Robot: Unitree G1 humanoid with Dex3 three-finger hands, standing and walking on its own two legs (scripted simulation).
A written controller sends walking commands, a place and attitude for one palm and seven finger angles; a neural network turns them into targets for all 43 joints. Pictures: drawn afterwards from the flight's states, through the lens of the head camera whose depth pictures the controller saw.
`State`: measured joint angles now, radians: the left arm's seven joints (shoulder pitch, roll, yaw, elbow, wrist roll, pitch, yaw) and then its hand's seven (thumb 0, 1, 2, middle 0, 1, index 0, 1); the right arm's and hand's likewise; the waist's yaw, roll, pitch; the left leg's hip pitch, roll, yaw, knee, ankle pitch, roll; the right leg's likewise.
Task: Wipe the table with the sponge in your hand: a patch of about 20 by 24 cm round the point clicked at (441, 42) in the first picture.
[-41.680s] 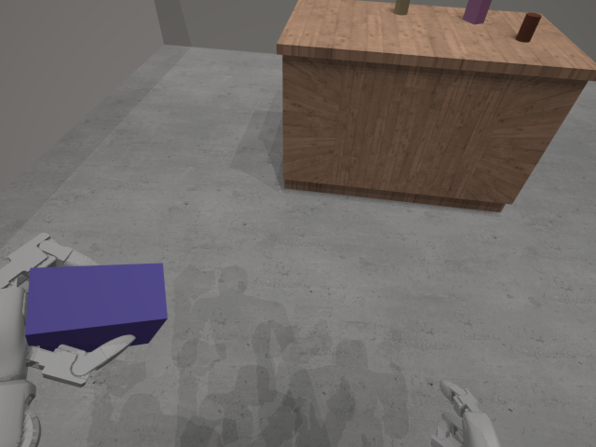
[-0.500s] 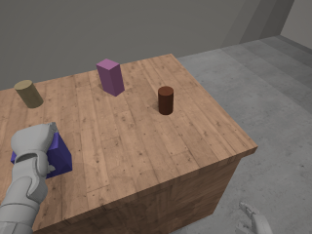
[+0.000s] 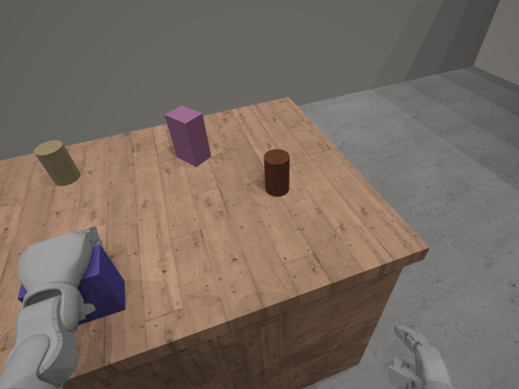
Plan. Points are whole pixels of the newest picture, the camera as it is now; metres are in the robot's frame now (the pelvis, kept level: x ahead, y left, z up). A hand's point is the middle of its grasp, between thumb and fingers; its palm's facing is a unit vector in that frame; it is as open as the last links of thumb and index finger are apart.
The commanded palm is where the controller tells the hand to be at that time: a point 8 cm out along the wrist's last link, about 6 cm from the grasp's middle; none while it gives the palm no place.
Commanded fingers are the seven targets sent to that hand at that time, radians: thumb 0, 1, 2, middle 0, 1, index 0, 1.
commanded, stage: wipe back along the first lane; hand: left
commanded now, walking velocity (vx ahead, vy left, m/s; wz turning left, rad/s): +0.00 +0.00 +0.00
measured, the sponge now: (83, 294) +0.24 +0.33 +0.03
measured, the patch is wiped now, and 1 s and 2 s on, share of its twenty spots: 1.00 1.00 1.00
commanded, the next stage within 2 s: lift the sponge slowly off the table in 0.42 s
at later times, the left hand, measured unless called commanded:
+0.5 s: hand (74, 302) +0.21 +0.30 +0.07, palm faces +0.03 -0.05 -1.00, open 9.8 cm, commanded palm +0.16 +0.29 +0.10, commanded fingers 0.00 0.10 1.30 -1.20 -1.60 -1.20 -1.60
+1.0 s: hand (73, 309) +0.19 +0.29 +0.07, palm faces +0.02 -0.07 -1.00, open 9.8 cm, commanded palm +0.16 +0.28 +0.14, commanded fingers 0.00 0.10 1.30 -1.20 -1.60 -1.20 -1.60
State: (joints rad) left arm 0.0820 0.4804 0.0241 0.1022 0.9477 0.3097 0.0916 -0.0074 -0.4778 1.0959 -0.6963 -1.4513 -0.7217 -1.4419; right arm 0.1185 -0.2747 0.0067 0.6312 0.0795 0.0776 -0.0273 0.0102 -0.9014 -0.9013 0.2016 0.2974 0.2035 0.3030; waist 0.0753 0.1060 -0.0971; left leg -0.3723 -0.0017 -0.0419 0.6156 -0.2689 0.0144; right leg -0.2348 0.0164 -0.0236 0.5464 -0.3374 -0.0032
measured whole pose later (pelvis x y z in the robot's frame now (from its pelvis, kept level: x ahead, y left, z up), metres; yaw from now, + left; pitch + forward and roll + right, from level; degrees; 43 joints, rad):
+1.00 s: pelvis -0.01 +0.00 +0.00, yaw +0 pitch -2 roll -1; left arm 0.23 0.47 -0.03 -0.11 0.93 0.34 0.06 0.00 -0.50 1.09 -0.73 -1.41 -0.76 -1.40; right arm 0.07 -0.25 0.03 0.64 0.06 0.01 -0.05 0.01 -0.90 -0.90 0.20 0.30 0.20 0.30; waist 0.11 0.11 -0.06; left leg -0.30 0.00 -0.05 0.60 -0.25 0.01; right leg -0.17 0.02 -0.03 0.54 -0.33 -0.01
